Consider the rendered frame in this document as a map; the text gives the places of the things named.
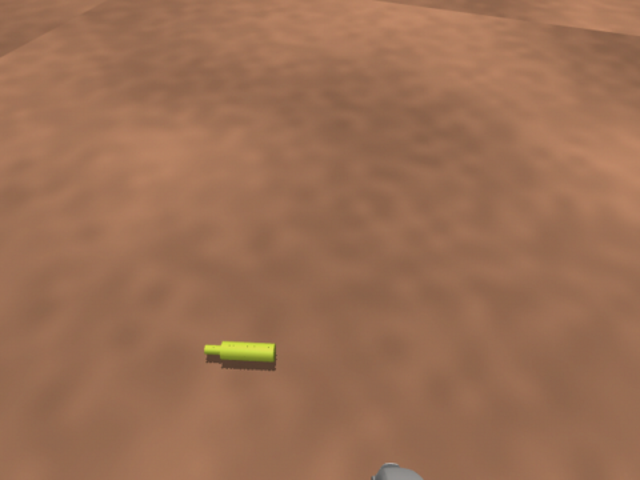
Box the bottle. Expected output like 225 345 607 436
204 341 276 362

